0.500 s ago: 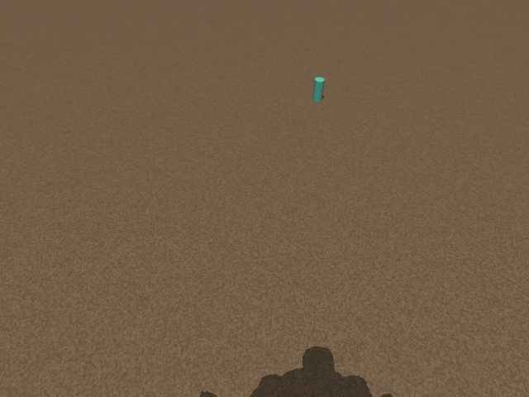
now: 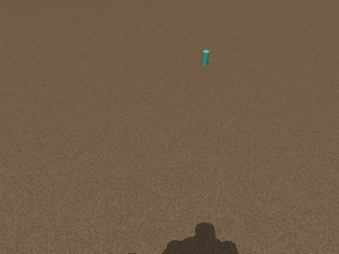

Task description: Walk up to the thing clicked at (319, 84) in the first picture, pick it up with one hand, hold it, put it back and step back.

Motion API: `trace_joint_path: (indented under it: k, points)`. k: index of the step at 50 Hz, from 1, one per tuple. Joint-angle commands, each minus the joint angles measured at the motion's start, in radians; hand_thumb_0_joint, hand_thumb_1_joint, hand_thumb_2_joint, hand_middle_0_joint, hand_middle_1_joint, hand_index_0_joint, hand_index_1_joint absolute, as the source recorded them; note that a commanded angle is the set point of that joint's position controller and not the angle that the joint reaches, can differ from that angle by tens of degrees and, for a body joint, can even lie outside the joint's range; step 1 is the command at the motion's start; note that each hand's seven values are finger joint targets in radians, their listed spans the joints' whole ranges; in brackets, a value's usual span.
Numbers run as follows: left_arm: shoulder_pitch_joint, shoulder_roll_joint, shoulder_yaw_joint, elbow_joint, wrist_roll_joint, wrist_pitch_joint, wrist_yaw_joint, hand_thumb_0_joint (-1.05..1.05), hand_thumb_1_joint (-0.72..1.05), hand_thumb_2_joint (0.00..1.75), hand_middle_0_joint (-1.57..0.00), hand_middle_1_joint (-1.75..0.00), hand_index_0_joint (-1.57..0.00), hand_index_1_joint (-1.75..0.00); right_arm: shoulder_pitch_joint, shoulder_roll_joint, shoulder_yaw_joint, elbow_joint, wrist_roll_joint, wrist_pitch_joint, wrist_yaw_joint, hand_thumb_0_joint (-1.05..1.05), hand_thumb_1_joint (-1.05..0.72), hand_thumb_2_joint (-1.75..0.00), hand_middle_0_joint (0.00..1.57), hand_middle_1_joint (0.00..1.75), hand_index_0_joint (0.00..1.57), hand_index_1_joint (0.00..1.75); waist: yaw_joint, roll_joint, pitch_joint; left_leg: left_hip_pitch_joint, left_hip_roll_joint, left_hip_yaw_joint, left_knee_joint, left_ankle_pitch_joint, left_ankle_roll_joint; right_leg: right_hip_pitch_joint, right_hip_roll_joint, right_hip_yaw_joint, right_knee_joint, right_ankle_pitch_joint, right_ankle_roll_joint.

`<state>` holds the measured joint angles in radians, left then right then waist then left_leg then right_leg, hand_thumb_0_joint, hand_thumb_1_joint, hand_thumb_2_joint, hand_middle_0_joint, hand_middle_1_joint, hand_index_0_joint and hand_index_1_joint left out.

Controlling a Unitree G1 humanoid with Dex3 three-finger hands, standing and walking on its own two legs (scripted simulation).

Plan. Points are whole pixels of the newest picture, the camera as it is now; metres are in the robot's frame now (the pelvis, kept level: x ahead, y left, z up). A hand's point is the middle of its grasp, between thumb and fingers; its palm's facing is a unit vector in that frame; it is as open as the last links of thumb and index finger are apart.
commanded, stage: stand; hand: left
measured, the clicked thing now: (205, 58) +2.23 -0.35 -0.70
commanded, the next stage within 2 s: walk up in 0.62 s
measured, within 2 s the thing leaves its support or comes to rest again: neither
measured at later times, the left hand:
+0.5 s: hand out of the picture +0.08 +0.25 -0.16, palm faces -0.04 -0.94 -0.34, open 7.4 cm
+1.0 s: hand (104, 226) +0.25 +0.20 -0.13, palm faces -0.15 -0.88 -0.44, open 7.4 cm
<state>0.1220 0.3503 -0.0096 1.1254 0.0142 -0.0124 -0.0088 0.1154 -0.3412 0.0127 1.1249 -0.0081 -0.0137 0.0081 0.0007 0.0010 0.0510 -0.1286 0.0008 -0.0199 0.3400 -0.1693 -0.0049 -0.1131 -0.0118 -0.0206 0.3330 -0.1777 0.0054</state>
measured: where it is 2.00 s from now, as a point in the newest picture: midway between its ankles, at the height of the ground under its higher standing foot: (214, 188)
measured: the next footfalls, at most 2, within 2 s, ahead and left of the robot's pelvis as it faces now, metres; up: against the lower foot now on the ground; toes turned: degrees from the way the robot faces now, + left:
right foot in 0.98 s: +0.19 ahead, -0.25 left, +0.00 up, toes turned -14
left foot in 1.42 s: +0.56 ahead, -0.05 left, +0.00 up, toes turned -7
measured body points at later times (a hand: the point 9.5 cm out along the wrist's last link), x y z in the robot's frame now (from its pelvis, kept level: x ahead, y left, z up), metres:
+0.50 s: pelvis +0.01 +0.00 +0.00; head +0.02 +0.00 +0.45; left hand +0.09 +0.30 -0.13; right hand +0.09 -0.30 -0.13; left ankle +0.01 +0.12 -0.75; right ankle +0.00 -0.12 -0.75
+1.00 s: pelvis +0.11 -0.09 -0.03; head +0.09 -0.12 +0.42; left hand +0.25 +0.25 -0.10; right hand +0.10 -0.46 -0.15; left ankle +0.01 +0.12 -0.74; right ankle +0.15 -0.24 -0.75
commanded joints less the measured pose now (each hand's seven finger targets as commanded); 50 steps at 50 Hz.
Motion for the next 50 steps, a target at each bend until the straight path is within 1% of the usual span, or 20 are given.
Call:
trace_joint_path:
  k: [1,8,15,25,29,30,31,32,33,34,35,36,37,39,41,43,46,48,49,50]
  points:
    - [-0.042,0.208,0.045,-0.056,-0.007,-0.024,0.015,0.0,0.9,0.9,-0.2,-0.3,-0.2,-0.3,-0.038,-0.216,-0.042,-0.056,0.001,-0.021,-0.014,0.0,-0.9,-0.9,0.2,0.3,0.2,0.3,0.001,0.001,-0.049,-0.013,0.115,-0.095,-0.065,0.054,0.029,-0.004,-0.119,0.1,-0.07,0.022,-0.032]
    - [-0.038,0.208,0.045,-0.057,-0.006,-0.021,0.015,0.0,0.9,0.9,-0.2,-0.3,-0.2,-0.3,-0.03,-0.215,-0.039,-0.05,0.0,-0.021,-0.016,0.0,-0.9,-0.9,0.2,0.3,0.2,0.3,0.001,0.014,-0.066,-0.014,0.115,-0.096,-0.069,0.054,0.027,0.012,-0.124,0.102,-0.064,0.05,-0.033]
    - [-0.035,0.206,0.041,-0.058,-0.005,-0.023,0.016,0.0,0.9,0.9,-0.2,-0.3,-0.2,-0.3,-0.04,-0.22,-0.04,-0.053,0.003,-0.022,-0.018,0.0,-0.9,-0.9,0.2,0.3,0.2,0.3,0.004,0.002,-0.092,0.018,0.123,-0.093,-0.047,0.149,0.033,0.033,-0.128,0.096,-0.056,0.132,-0.031]
    - [-0.043,0.205,0.039,-0.058,-0.007,-0.025,0.019,0.0,0.9,0.9,-0.2,-0.3,-0.2,-0.3,-0.035,-0.222,-0.041,-0.052,0.002,-0.021,-0.018,0.0,-0.9,-0.9,0.2,0.3,0.2,0.3,0.001,0.003,-0.091,0.024,0.124,-0.091,-0.044,0.186,0.026,0.039,-0.129,0.092,-0.059,0.165,-0.027]
    - [-0.043,0.208,0.041,-0.054,-0.007,-0.023,0.02,0.0,0.9,0.9,-0.2,-0.3,-0.2,-0.3,-0.037,-0.217,-0.039,-0.05,0.001,-0.019,-0.019,0.0,-0.9,-0.9,0.2,0.3,0.2,0.3,0.0,0.014,-0.068,0.01,0.12,-0.091,-0.059,0.141,0.025,0.026,-0.126,0.091,-0.069,0.13,-0.027]
    - [-0.039,0.206,0.041,-0.053,-0.007,-0.022,0.02,0.0,0.9,0.9,-0.2,-0.3,-0.2,-0.3,-0.038,-0.216,-0.039,-0.049,0.002,-0.018,-0.019,0.0,-0.9,-0.9,0.2,0.3,0.2,0.3,0.001,0.011,-0.055,0.008,0.117,-0.089,-0.062,0.116,0.025,0.013,-0.125,0.093,-0.074,0.102,-0.025]
    - [-0.001,0.341,0.13,-0.146,0.018,-0.031,-0.027,0.0,0.9,0.9,-0.2,-0.3,-0.2,-0.3,0.032,-0.351,-0.128,-0.131,-0.028,-0.051,0.002,0.0,-0.9,-0.9,0.2,0.3,0.2,0.3,-0.013,-0.048,-0.208,0.073,0.126,-0.097,0.049,-0.434,0.097,-0.057,-0.081,0.136,0.025,-0.401,-0.065]
    - [-0.063,0.32,0.13,-0.154,0.021,-0.027,-0.046,0.0,0.9,0.9,-0.2,-0.3,-0.2,-0.3,0.025,-0.351,-0.139,-0.125,-0.037,-0.057,0.014,0.0,-0.9,-0.9,0.2,0.3,0.2,0.3,-0.03,-0.012,-0.107,0.055,0.137,-0.115,0.055,-0.537,0.105,-0.237,-0.088,0.152,0.071,-0.501,-0.073]
    - [-0.112,0.286,0.125,-0.181,0.021,-0.024,-0.057,0.0,0.9,0.9,-0.2,-0.3,-0.2,-0.3,0.055,-0.354,-0.146,-0.127,-0.041,-0.06,0.017,0.0,-0.9,-0.9,0.2,0.3,0.2,0.3,-0.058,0.04,-0.048,0.12,0.16,-0.157,0.012,-0.6,0.121,-0.417,-0.063,0.125,0.123,-0.5,-0.058]
    - [-0.168,0.246,0.118,-0.209,0.024,-0.027,-0.066,0.0,0.9,0.9,-0.2,-0.3,-0.2,-0.3,0.117,-0.357,-0.158,-0.121,-0.035,-0.066,0.018,0.0,-0.9,-0.9,0.2,0.3,0.2,0.3,-0.095,0.094,-0.029,0.195,0.249,-0.259,-0.068,-0.652,0.171,-0.542,-0.044,0.072,0.251,-0.401,-0.043]
    - [-0.244,0.229,0.115,-0.24,0.023,-0.031,-0.07,0.0,0.9,0.9,-0.2,-0.3,-0.2,-0.3,0.151,-0.381,-0.171,-0.12,-0.035,-0.073,0.017,0.0,-0.9,-0.9,0.2,0.3,0.2,0.3,-0.132,0.175,0.035,0.174,0.405,-0.42,-0.205,-0.617,0.232,-0.65,-0.037,0.04,0.475,-0.281,-0.029]
    - [-0.25,0.25,0.117,-0.262,0.027,-0.034,-0.072,0.0,0.9,0.9,-0.2,-0.3,-0.2,-0.3,0.116,-0.407,-0.177,-0.144,-0.033,-0.084,0.014,0.0,-0.9,-0.9,0.2,0.3,0.2,0.3,-0.112,0.128,0.065,0.147,0.47,-0.461,-0.255,-0.579,0.258,-0.678,-0.085,0.121,0.533,-0.27,-0.028]
    - [-0.201,0.272,0.121,-0.257,0.021,-0.038,-0.079,0.0,0.9,0.9,-0.2,-0.3,-0.2,-0.3,0.071,-0.406,-0.181,-0.163,-0.031,-0.09,0.014,0.0,-0.9,-0.9,0.2,0.3,0.2,0.3,-0.071,0.107,0.04,0.159,0.474,-0.454,-0.262,-0.544,0.258,-0.633,-0.113,0.141,0.537,-0.264,-0.029]
    - [-0.126,0.288,0.127,-0.233,0.016,-0.039,-0.1,0.0,0.9,0.9,-0.2,-0.3,-0.2,-0.3,0.061,-0.369,-0.173,-0.185,-0.039,-0.095,0.019,0.0,-0.9,-0.9,0.2,0.3,0.2,0.3,-0.047,0.093,-0.019,0.174,0.375,-0.312,-0.256,-0.566,0.227,-0.582,-0.119,0.101,0.519,-0.255,-0.014]
    - [-0.034,0.285,0.133,-0.218,0.011,-0.027,-0.121,0.0,0.9,0.9,-0.2,-0.3,-0.2,-0.3,-0.048,-0.388,-0.179,-0.217,-0.039,-0.095,0.027,0.0,-0.9,-0.9,0.2,0.3,0.2,0.3,0.019,0.183,-0.019,0.052,0.348,-0.189,-0.253,-0.563,0.199,-0.438,-0.128,0.06,0.473,-0.236,-0.005]
    - [-0.029,0.281,0.135,-0.214,0.013,-0.024,-0.128,0.0,0.9,0.9,-0.2,-0.3,-0.2,-0.3,-0.066,-0.378,-0.175,-0.223,-0.044,-0.094,0.035,0.0,-0.9,-0.9,0.2,0.3,0.2,0.3,0.023,0.196,-0.015,-0.005,0.284,-0.063,-0.206,-0.469,0.17,-0.33,-0.112,0.012,0.379,-0.182,-0.002]
    - [0.015,0.281,0.144,-0.195,0.012,-0.029,-0.121,0.0,0.9,0.9,-0.2,-0.3,-0.2,-0.3,-0.067,-0.373,-0.172,-0.22,-0.042,-0.084,0.043,0.0,-0.9,-0.9,0.2,0.3,0.2,0.3,0.043,0.127,-0.007,-0.106,0.238,0.042,-0.103,-0.44,0.146,-0.152,-0.075,-0.066,0.272,-0.078,0.002]
    - [0.174,0.307,0.159,-0.141,0.016,-0.041,-0.102,0.0,0.9,0.9,-0.2,-0.3,-0.2,-0.3,-0.084,-0.344,-0.159,-0.221,-0.038,-0.073,0.042,0.0,-0.9,-0.9,0.2,0.3,0.2,0.3,0.126,-0.027,-0.062,-0.231,0.177,0.147,0.186,-0.371,0.118,0.105,-0.021,-0.144,0.192,-0.008,-0.007]
    - [0.341,0.365,0.187,-0.096,0.017,-0.054,-0.08,0.0,0.9,0.9,-0.2,-0.3,-0.2,-0.3,-0.055,-0.291,-0.137,-0.228,-0.037,-0.071,0.045,0.0,-0.9,-0.9,0.2,0.3,0.2,0.3,0.202,-0.23,-0.156,-0.365,0.087,0.198,0.561,-0.262,0.088,0.336,-0.001,-0.08,0.154,-0.144,-0.033]
    - [0.424,0.45,0.212,-0.097,0.026,-0.06,-0.058,0.0,0.9,0.9,-0.2,-0.3,-0.2,-0.3,-0.05,-0.194,-0.101,-0.266,-0.024,-0.071,0.05,0.0,-0.9,-0.9,0.2,0.3,0.2,0.3,0.23,-0.444,-0.113,-0.65,-0.002,0.147,0.822,-0.454,0.04,0.386,-0.182,0.298,0.016,-0.452,-0.085]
